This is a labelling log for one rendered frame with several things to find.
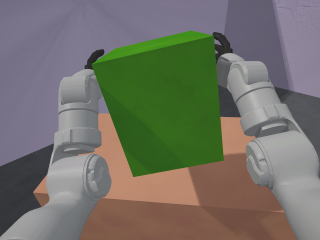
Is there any right robot forearm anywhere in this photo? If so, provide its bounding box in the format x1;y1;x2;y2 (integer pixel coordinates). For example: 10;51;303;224
216;53;320;173

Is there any left robot forearm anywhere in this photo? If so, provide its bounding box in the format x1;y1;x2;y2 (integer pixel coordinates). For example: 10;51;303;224
46;69;103;195

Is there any left robot upper arm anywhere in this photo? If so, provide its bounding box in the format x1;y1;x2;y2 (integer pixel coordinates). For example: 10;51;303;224
0;153;112;240

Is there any carton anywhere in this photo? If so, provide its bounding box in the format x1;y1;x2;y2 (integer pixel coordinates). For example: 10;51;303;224
91;30;224;177

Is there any right robot upper arm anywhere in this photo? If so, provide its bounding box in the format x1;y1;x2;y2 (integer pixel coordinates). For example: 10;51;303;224
245;130;320;240

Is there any left robot hand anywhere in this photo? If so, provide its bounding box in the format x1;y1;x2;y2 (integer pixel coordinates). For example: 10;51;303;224
84;49;105;70

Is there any pedestal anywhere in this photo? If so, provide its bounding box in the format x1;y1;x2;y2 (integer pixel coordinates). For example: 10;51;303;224
33;113;297;240

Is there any right robot hand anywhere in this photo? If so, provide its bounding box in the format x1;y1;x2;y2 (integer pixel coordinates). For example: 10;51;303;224
212;32;233;65

